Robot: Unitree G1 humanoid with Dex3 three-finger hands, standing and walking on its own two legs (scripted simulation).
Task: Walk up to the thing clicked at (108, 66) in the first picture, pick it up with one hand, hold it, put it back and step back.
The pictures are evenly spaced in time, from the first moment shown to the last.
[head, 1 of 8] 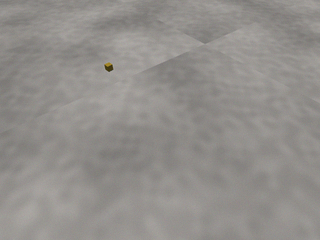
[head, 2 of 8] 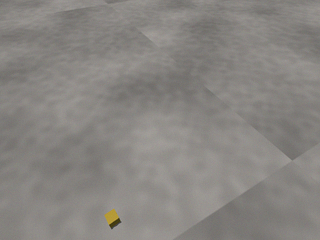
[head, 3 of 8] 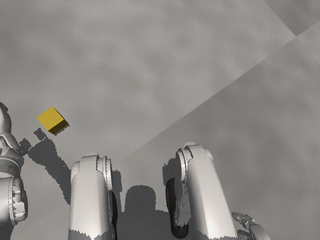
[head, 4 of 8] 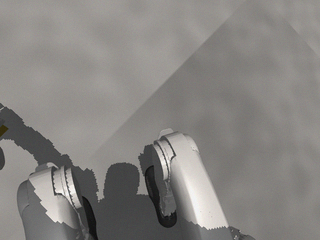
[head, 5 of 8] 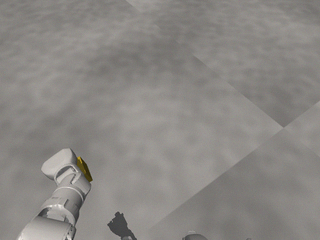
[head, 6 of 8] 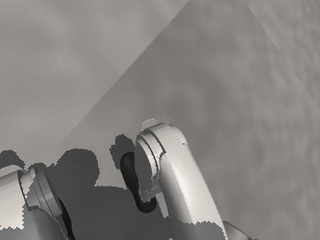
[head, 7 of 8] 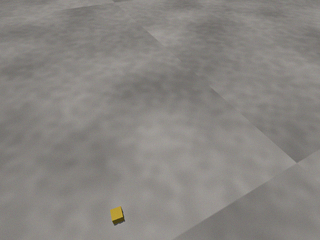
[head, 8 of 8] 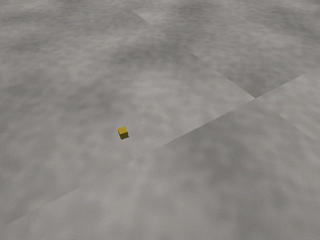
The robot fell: no
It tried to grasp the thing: yes
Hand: left
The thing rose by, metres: 0.68
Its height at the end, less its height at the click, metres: +0.00
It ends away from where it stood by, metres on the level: 0.01
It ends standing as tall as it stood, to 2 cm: yes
